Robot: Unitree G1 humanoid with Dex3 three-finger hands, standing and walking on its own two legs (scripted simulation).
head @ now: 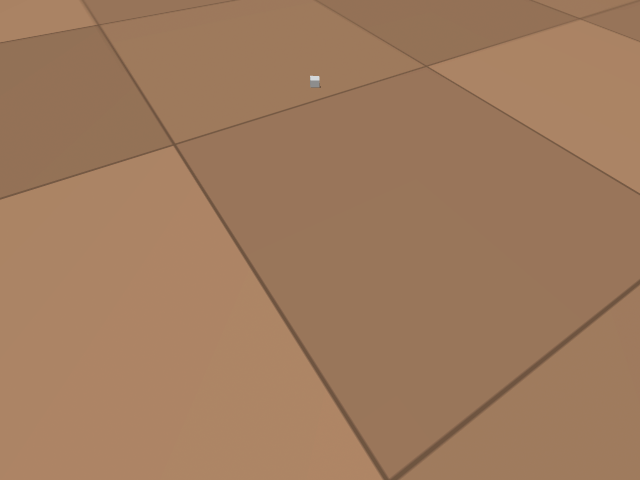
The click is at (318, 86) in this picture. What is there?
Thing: small box
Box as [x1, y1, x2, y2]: [310, 76, 319, 87]
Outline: 310,76 310,87 318,87 318,76
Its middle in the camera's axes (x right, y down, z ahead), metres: -0.02 -0.99 +2.47
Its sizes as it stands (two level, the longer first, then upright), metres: 0.060 0.059 0.047
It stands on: the floor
